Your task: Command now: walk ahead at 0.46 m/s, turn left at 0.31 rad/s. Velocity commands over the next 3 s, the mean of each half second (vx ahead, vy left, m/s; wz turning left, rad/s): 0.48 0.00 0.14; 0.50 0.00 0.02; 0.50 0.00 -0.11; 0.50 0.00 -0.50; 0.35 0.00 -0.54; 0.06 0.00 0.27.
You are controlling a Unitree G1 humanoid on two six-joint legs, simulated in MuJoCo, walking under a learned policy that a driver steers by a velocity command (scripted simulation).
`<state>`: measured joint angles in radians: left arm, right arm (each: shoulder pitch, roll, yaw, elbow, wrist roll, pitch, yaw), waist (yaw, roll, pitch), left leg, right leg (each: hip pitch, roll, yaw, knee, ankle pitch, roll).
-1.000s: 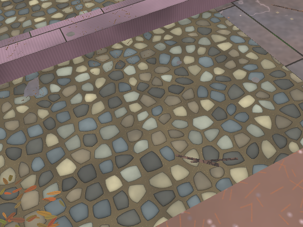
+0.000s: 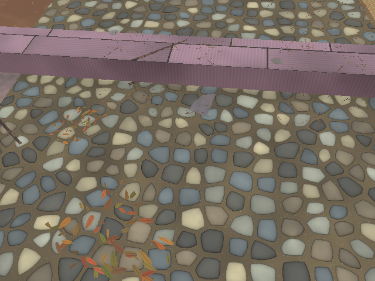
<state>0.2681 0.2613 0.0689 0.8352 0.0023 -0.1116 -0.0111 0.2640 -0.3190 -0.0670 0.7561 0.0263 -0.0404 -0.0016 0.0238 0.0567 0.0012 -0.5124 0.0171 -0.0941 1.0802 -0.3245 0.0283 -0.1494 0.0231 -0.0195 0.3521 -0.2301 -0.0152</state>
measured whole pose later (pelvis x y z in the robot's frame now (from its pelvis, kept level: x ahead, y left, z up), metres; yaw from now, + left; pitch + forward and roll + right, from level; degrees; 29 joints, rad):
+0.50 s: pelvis +0.27 +0.07 +0.00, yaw +3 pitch +1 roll +1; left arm 0.19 0.32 0.05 0.81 -0.01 -0.08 0.00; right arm 0.30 -0.27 -0.05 0.77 0.00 -0.08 0.03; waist -0.03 -0.04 0.03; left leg -0.19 -0.07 0.05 0.33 -0.16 0.08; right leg -0.59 -0.12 0.02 1.06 -0.25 0.00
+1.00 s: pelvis +0.56 +0.02 +0.00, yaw +2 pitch +1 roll -1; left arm 0.24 0.27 0.04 0.83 0.01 -0.09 -0.04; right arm 0.26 -0.30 -0.05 0.80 0.02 -0.07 0.00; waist 0.02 0.04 0.04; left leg -0.50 0.08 -0.04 1.11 -0.33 0.02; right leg -0.25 0.06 -0.06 0.38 -0.15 -0.07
